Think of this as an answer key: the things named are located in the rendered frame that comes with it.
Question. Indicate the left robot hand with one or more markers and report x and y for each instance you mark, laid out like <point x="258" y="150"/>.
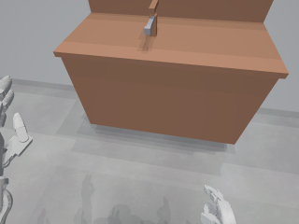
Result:
<point x="17" y="144"/>

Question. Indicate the left robot forearm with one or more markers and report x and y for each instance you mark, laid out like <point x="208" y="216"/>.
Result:
<point x="6" y="199"/>

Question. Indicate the tap lever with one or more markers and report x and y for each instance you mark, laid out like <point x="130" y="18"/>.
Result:
<point x="147" y="29"/>

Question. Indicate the right robot hand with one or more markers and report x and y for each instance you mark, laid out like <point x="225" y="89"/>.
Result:
<point x="221" y="214"/>

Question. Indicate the counter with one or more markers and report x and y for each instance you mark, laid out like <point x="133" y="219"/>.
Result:
<point x="202" y="73"/>

